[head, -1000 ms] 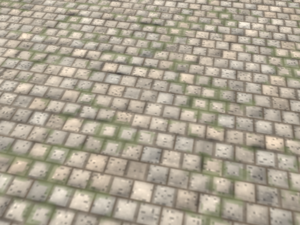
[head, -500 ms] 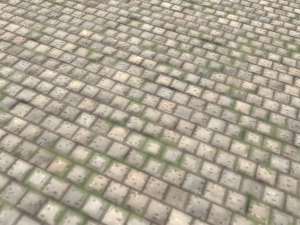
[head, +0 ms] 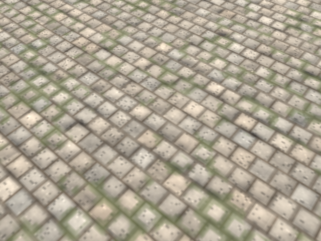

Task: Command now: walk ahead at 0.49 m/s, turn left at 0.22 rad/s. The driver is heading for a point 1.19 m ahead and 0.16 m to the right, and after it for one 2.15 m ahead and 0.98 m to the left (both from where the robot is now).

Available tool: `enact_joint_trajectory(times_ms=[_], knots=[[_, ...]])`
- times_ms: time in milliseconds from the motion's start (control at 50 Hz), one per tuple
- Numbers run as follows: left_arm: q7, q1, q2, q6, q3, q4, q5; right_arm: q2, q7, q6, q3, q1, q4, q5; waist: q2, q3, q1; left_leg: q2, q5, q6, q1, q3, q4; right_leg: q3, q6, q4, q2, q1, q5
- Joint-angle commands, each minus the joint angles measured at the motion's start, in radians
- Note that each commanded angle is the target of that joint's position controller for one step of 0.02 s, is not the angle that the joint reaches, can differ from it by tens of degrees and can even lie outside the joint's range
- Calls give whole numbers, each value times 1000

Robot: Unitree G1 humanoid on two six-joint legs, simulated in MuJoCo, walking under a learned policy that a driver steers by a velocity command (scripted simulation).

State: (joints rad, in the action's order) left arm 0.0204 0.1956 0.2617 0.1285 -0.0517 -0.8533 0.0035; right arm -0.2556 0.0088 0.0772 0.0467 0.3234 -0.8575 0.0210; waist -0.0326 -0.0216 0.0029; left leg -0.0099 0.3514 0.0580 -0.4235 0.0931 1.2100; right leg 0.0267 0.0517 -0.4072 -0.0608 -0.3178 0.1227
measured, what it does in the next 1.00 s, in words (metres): walks ahead, turning right: left foot, then right foot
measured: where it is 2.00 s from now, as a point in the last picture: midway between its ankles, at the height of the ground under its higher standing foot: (191, 209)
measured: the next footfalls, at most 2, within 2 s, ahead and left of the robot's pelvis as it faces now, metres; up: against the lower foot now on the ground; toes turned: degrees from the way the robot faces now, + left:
left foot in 0.36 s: +0.36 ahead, +0.16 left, +0.00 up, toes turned +3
right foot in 0.88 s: +0.35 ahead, -0.08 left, +0.00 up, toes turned -18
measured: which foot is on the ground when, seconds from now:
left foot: up 0.00-0.34, down 0.36-0.88, up 0.90-1.00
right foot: down 0.00-0.36, up 0.38-0.86, down 0.88-1.00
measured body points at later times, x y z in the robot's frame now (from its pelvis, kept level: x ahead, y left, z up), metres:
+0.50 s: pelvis +0.25 +0.07 +0.00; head +0.29 +0.09 +0.45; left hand +0.29 +0.34 -0.15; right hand +0.41 -0.19 -0.09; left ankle +0.31 +0.16 -0.74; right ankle +0.17 -0.08 -0.65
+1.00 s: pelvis +0.32 +0.03 +0.00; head +0.36 -0.01 +0.45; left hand +0.55 +0.24 -0.08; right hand +0.37 -0.29 -0.12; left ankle +0.31 +0.17 -0.66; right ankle +0.31 -0.07 -0.74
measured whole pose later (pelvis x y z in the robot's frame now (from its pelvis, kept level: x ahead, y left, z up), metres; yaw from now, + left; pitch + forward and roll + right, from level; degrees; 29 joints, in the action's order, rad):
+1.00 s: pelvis +0.32 +0.03 +0.00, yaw -19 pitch +3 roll +1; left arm 0.00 0.15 0.28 -0.01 -0.08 -0.67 0.00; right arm -0.31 0.02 0.00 0.08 0.10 -0.81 0.00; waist -0.03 -0.05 0.00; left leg 0.04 0.50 -0.05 -0.49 -0.04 1.10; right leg 0.00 0.05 -0.52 -0.02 -0.35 0.22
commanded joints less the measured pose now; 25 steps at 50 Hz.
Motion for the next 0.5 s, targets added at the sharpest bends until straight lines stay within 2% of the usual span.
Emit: enact_joint_trajectory(times_ms=[20, 80, 120, 180, 220, 260, 280, 300, 320, 340, 360, 380, 400, 420, 440, 460, 480, 500], knots=[[5, 23, 66, 10, -8, 26, 3, -43, -1, 11, 12, 25, 71, -5, 93, 42, -19, 119, -60, 0, -177, 13, -45, -313, 191, 258, 271, 150, -21], [0, 69, 122, 10, -21, 1, -7, -28, 1, 9, 0, -62, 113, -19, 83, 5, -7, 145, -139, -25, -229, -20, -208, -242, 213, 302, 280, 122, -100], [-7, 92, 141, 2, -24, -7, -12, -26, -3, 14, -7, -136, 137, -22, 78, -1, 14, 143, -254, -33, -228, -37, -347, -191, 196, 307, 264, 130, -121], [-9, 139, 157, -10, -23, -24, -24, -27, -13, 20, -13, -241, 163, -13, 89, -14, 50, 105, -378, -42, -160, -78, -525, -122, 160, 287, 234, 128, -131], [-9, 185, 164, -18, -21, -43, -29, -36, -21, 22, -13, -301, 185, -4, 97, -23, 73, 91, -392, -43, -144, -86, -586, -127, 152, 268, 254, 167, -106], [-9, 205, 168, -28, -21, -56, -32, -52, -30, 25, -9, -343, 210, 1, 103, -33, 75, 82, -349, -24, -148, -82, -635, -146, 139, 238, 287, 231, -91], [-10, 207, 174, -34, -22, -59, -32, -62, -35, 28, -6, -350, 218, 1, 107, -34, 68, 76, -314, -11, -138, -85, -657, -153, 131, 217, 302, 260, -99], [-13, 197, 178, -42, -22, -61, -29, -75, -37, 31, 0, -333, 219, -3, 111, -29, 48, 61, -292, 2, -98, -91, -690, -152, 115, 170, 304, 281, -185], [-16, 180, 180, -52, -21, -60, -26, -94, -37, 35, 12, -267, 203, -13, 110, 10, 2, 30, -300, 19, 2, -114, -732, -125, 89, 71, 277, 292, -353], [-18, 190, 158, -56, -11, -58, -22, -136, -32, 40, 33, -141, 166, -25, 94, 94, -52, 20, -369, 45, 194, -118, -761, -98, 56, -97, 220, 257, -477], [-21, 175, 116, -51, 9, -22, -1, -221, -23, 43, 55, 31, 140, -48, 0, 248, -115, 204, -662, 109, 490, 54, -710, -52, 4, -382, 147, 74, -263], [-18, 336, -15, -37, 48, -38, 4, -284, -22, 26, 65, 74, 134, -57, -270, 381, -62, 470, -900, 278, 799, 390, -723, -18, -67, -732, -3, -281, 450], [-20, 342, 94, -31, 20, -69, -19, -198, -26, 16, 50, 114, 128, -41, -171, 434, -100, 462, -878, 281, 744, 448, -758, -173, -70, -868, 17, -310, 522], [-24, 254, 143, -34, 1, -42, -43, -156, -26, 16, 35, 38, 138, -33, -118, 298, -81, 421, -919, 238, 634, 287, -763, -169, -68, -892, 55, -365, 473], [-32, 195, 131, -45, -1, -29, -39, -124, -26, 19, 24, -46, 146, -30, -65, 230, -49, 369, -912, 200, 525, 180, -788, -141, -74, -847, 100, -359, 409], [-39, 167, 123, -61, -8, -24, -28, -98, -28, 21, 18, -106, 149, -29, -47, 175, -22, 333, -870, 177, 420, 112, -828, -130, -81, -794, 129, -328, 352], [-42, 179, 107, -82, -12, -24, -26, -85, -27, 23, 16, -147, 145, -35, -63, 147, 13, 306, -840, 163, 320, 50, -873, -118, -86, -761, 146, -255, 309], [-44, 189, 86, -100, -13, -21, -24, -89, -26, 26, 19, -168, 142, -46, -71, 136, 31, 294, -842, 166, 248, 7, -904, -96, -92, -758, 134, -199, 265]])
Velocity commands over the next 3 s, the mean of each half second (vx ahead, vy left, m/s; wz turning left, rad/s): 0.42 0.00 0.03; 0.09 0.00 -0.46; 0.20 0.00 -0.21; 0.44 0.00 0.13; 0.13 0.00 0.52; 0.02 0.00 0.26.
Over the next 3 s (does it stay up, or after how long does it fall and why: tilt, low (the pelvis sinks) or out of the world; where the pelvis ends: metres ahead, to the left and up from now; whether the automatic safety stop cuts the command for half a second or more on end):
stays up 0.77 -0.18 0.00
